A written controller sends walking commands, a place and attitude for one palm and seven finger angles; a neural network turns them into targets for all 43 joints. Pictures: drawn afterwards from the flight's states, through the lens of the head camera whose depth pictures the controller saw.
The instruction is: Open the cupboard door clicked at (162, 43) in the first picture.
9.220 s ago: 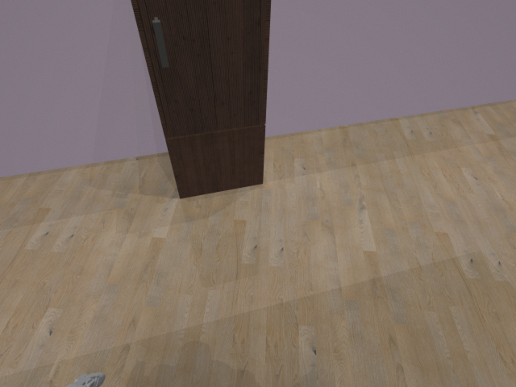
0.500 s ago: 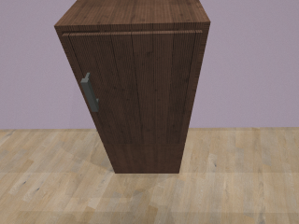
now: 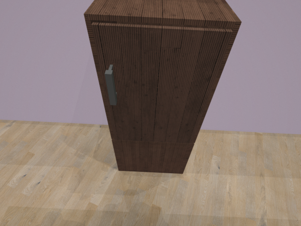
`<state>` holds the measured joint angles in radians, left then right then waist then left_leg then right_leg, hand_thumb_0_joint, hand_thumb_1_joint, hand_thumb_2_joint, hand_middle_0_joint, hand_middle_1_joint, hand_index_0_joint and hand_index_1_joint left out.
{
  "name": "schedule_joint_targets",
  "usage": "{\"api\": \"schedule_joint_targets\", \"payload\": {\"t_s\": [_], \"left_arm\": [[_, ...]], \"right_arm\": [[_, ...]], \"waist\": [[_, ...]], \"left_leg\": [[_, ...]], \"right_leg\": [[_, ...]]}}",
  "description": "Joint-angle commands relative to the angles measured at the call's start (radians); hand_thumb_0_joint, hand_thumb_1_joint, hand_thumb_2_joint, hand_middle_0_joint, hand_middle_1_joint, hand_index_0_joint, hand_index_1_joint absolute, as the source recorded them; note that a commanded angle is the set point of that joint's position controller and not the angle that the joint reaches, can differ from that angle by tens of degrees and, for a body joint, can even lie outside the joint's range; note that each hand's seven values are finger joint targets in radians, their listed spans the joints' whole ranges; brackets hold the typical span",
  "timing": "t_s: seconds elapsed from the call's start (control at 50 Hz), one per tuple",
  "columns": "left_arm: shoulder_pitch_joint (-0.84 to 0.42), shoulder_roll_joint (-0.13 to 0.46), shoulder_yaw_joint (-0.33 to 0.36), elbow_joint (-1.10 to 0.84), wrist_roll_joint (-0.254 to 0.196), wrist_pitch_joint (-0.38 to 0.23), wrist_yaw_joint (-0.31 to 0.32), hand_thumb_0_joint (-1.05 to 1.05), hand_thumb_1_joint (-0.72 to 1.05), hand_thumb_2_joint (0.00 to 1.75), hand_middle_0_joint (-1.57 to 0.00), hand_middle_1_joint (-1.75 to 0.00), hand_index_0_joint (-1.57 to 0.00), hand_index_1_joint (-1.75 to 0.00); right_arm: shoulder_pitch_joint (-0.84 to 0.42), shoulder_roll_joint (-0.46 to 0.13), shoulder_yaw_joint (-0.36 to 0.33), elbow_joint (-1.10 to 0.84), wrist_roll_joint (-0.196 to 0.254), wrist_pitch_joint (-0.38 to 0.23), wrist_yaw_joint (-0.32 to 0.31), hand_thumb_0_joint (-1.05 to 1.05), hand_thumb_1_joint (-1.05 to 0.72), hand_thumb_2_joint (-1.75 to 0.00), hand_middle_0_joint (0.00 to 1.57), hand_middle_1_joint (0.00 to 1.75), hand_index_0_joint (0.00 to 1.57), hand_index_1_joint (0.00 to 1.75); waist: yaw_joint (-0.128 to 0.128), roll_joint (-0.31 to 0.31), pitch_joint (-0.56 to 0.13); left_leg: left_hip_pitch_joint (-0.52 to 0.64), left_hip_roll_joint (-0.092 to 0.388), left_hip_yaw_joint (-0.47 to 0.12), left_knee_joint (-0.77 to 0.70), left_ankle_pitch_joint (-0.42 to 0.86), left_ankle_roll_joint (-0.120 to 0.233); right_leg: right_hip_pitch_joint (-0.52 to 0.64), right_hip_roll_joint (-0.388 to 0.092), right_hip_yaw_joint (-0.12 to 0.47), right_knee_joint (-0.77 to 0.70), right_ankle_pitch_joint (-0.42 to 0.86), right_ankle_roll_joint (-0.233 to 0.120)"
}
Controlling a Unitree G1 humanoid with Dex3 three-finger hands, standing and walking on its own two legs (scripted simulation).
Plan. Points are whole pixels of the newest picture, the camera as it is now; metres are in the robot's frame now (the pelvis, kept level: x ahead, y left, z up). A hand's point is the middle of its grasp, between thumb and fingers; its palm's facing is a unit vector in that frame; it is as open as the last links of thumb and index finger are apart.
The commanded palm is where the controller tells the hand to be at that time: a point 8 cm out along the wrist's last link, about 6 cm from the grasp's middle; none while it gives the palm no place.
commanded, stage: come to a stop and stand still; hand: left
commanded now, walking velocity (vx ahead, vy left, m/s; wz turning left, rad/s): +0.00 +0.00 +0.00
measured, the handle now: (112, 85) +0.55 +0.18 +0.05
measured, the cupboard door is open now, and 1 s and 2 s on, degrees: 0 0 0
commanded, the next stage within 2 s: look again from close up in 1.16 s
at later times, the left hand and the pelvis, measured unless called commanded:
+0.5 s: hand out of the picture -0.03 +0.14 -0.17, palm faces +0.01 -0.99 -0.17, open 7.4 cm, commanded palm none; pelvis -0.02 -0.02 +0.01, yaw +0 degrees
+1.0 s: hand out of the picture -0.02 +0.11 -0.17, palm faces +0.03 -0.99 -0.16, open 7.4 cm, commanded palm none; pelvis -0.01 -0.05 +0.01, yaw +0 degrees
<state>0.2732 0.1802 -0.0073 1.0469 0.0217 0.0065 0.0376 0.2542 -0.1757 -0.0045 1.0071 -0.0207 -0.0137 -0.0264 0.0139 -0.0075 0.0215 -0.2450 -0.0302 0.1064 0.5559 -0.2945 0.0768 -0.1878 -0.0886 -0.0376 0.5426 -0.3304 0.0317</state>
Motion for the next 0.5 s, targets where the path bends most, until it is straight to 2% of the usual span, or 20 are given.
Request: {"api": "schedule_joint_targets", "payload": {"t_s": [0.0, 0.04, 0.08, 0.14, 0.18, 0.22, 0.24, 0.34, 0.38, 0.48], "left_arm": [[0.065, 0.082, 0.018, -0.038, 0.004, -0.001, -0.002, 0.00, 0.90, 0.90, -0.20, -0.30, -0.20, -0.30], [0.069, 0.083, 0.017, -0.035, 0.004, -0.004, -0.004, 0.00, 0.90, 0.90, -0.20, -0.30, -0.20, -0.30], [0.071, 0.089, 0.017, -0.033, 0.003, -0.010, -0.005, 0.00, 0.90, 0.90, -0.20, -0.30, -0.20, -0.30], [0.074, 0.089, 0.015, -0.028, 0.001, -0.014, -0.005, 0.00, 0.90, 0.90, -0.20, -0.30, -0.20, -0.30], [0.073, 0.095, 0.014, -0.023, 0.000, -0.014, -0.005, 0.00, 0.90, 0.90, -0.20, -0.30, -0.20, -0.30], [0.077, 0.093, 0.012, -0.017, 0.000, -0.014, -0.005, 0.00, 0.90, 0.90, -0.20, -0.30, -0.20, -0.30], [0.076, 0.090, 0.011, -0.014, 0.000, -0.014, -0.005, 0.00, 0.90, 0.90, -0.20, -0.30, -0.20, -0.30], [0.089, 0.089, 0.009, 0.003, -0.003, -0.019, -0.004, 0.00, 0.90, 0.90, -0.20, -0.30, -0.20, -0.30], [0.091, 0.086, 0.009, 0.010, -0.003, -0.020, -0.003, 0.00, 0.90, 0.90, -0.20, -0.30, -0.20, -0.30], [0.096, 0.075, 0.005, 0.025, -0.004, -0.023, -0.002, 0.00, 0.90, 0.90, -0.20, -0.30, -0.20, -0.30]], "right_arm": [[0.029, -0.137, -0.027, -0.049, 0.002, -0.015, -0.001, 0.00, -0.90, -0.90, 0.20, 0.30, 0.20, 0.30], [0.026, -0.140, -0.026, -0.047, 0.003, -0.016, 0.000, 0.00, -0.90, -0.90, 0.20, 0.30, 0.20, 0.30], [0.029, -0.136, -0.024, -0.042, 0.005, -0.019, 0.001, 0.00, -0.90, -0.90, 0.20, 0.30, 0.20, 0.30], [0.033, -0.129, -0.023, -0.029, 0.006, -0.021, 0.003, 0.00, -0.90, -0.90, 0.20, 0.30, 0.20, 0.30], [0.032, -0.127, -0.020, -0.021, 0.007, -0.023, 0.003, 0.00, -0.90, -0.90, 0.20, 0.30, 0.20, 0.30], [0.032, -0.123, -0.020, -0.010, 0.008, -0.021, 0.004, 0.00, -0.90, -0.90, 0.20, 0.30, 0.20, 0.30], [0.035, -0.123, -0.019, -0.005, 0.008, -0.020, 0.004, 0.00, -0.90, -0.90, 0.20, 0.30, 0.20, 0.30], [0.045, -0.108, -0.015, 0.024, 0.011, -0.020, 0.004, 0.00, -0.90, -0.90, 0.20, 0.30, 0.20, 0.30], [0.050, -0.099, -0.013, 0.035, 0.012, -0.020, 0.004, 0.00, -0.90, -0.90, 0.20, 0.30, 0.20, 0.30], [0.056, -0.083, -0.011, 0.057, 0.013, -0.014, 0.005, 0.00, -0.90, -0.90, 0.20, 0.30, 0.20, 0.30]], "waist": [[-0.002, 0.070, 0.075], [-0.001, 0.038, 0.058], [-0.001, 0.025, 0.017], [-0.004, -0.001, 0.002], [-0.004, 0.018, 0.010], [-0.007, 0.008, 0.022], [-0.007, 0.026, 0.037], [-0.009, 0.003, 0.025], [-0.008, 0.013, 0.024], [-0.010, -0.005, 0.071]], "left_leg": [[-0.059, 0.169, -0.246, -0.293, -0.037, -0.014], [-0.047, 0.168, -0.239, -0.296, -0.049, -0.014], [-0.013, 0.160, -0.220, -0.278, 0.015, -0.015], [0.004, 0.150, -0.200, -0.265, 0.043, -0.020], [0.006, 0.144, -0.187, -0.259, 0.077, -0.022], [0.003, 0.143, -0.183, -0.264, 0.055, -0.024], [-0.007, 0.142, -0.182, -0.267, 0.045, -0.025], [0.013, 0.135, -0.162, -0.245, 0.085, -0.029], [0.013, 0.134, -0.156, -0.243, 0.089, -0.030], [-0.004, 0.126, -0.145, -0.240, 0.046, -0.037]], "right_leg": [[-0.058, 0.015, 0.006, -0.043, 0.032, -0.050], [-0.052, 0.007, 0.014, -0.062, 0.047, -0.051], [-0.038, -0.003, 0.023, -0.078, 0.079, -0.052], [-0.030, -0.015, 0.034, -0.103, 0.098, -0.050], [-0.029, -0.020, 0.034, -0.111, 0.111, -0.048], [-0.035, -0.021, 0.036, -0.121, 0.103, -0.046], [-0.036, -0.020, 0.037, -0.125, 0.103, -0.045], [-0.029, -0.028, 0.043, -0.144, 0.118, -0.045], [-0.025, -0.030, 0.042, -0.149, 0.119, -0.045], [-0.054, -0.030, 0.053, -0.173, 0.081, -0.050]]}}
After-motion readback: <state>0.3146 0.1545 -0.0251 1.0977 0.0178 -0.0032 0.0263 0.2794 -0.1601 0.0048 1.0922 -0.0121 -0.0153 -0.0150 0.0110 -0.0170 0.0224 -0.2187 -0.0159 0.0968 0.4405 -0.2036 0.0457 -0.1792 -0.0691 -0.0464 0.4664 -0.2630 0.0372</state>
